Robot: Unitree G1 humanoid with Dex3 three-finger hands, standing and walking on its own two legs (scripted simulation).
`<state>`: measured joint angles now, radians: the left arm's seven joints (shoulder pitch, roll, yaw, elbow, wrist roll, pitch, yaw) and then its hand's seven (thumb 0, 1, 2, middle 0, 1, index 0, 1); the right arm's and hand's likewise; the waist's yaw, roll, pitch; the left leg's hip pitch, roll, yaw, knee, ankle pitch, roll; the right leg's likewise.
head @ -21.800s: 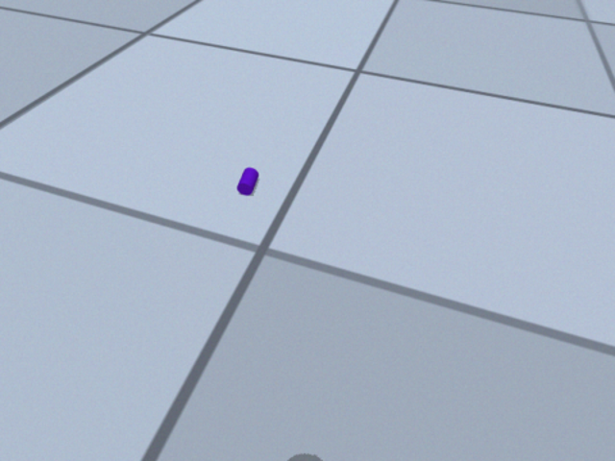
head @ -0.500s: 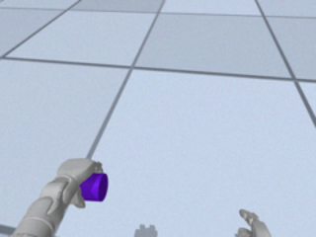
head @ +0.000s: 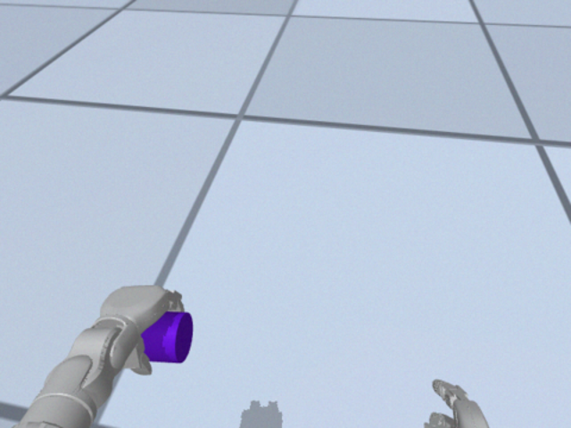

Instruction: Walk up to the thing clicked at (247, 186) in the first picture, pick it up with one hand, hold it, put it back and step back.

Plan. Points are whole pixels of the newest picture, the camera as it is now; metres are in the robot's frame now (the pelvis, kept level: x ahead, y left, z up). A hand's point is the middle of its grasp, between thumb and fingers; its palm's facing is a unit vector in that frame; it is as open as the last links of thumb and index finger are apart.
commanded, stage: crouch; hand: left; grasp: from above
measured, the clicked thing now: (148, 335) +0.29 +0.23 -0.06
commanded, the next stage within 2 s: none
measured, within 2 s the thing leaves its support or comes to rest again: neither
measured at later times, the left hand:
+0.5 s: hand (155, 352) +0.28 +0.23 -0.12, palm faces -0.52 -0.01 -0.85, open 10.1 cm
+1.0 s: hand (186, 358) +0.36 +0.25 -0.36, palm faces -0.46 +0.04 -0.89, open 10.1 cm
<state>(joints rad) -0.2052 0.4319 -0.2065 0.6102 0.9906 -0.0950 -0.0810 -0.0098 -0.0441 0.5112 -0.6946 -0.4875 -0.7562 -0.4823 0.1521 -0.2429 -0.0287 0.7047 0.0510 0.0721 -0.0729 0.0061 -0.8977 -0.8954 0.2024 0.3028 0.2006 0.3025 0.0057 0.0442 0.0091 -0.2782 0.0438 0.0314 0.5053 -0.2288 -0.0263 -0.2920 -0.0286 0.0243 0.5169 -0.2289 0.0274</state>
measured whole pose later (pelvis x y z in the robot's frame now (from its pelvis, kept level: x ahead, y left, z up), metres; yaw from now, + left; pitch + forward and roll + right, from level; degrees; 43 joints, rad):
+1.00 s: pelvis -0.05 +0.02 -0.22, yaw +0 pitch +32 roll -3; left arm -0.66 0.47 -0.04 1.20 1.22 -0.11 0.35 -0.02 -0.05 0.56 -0.65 -0.57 -0.71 -0.57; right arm 0.23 -0.23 -0.08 0.76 -0.06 0.01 -0.01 0.00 -0.90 -0.90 0.20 0.30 0.20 0.30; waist -0.15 0.04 -0.19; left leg -1.63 0.04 -0.05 1.68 -0.61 -0.01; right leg -1.60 -0.02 0.01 1.63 -0.59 0.05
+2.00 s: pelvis -0.07 +0.01 -0.40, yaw -3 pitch +36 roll -7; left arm -0.88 0.68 0.09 1.37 1.32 -0.24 0.38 -0.01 -0.04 0.52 -0.66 -0.54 -0.72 -0.54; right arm 0.17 -0.25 -0.01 0.75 -0.13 -0.04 0.13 0.00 -0.90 -0.90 0.20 0.30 0.20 0.30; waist -0.22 -0.01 -0.07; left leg -2.24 0.01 -0.13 2.29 -0.68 -0.03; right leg -2.18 0.00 -0.01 2.21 -0.67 0.06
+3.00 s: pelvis -0.06 +0.01 -0.46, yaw -7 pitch +33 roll -9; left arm -0.96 0.81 0.14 1.59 1.36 -0.29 0.51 -0.01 -0.04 0.50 -0.70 -0.48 -0.76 -0.47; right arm 0.10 -0.26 0.10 0.77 -0.21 -0.09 0.17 0.00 -0.90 -0.89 0.20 0.30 0.20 0.30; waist -0.29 -0.06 0.03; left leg -2.37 0.00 -0.21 2.51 -0.72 -0.05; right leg -2.30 0.03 -0.04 2.40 -0.69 0.07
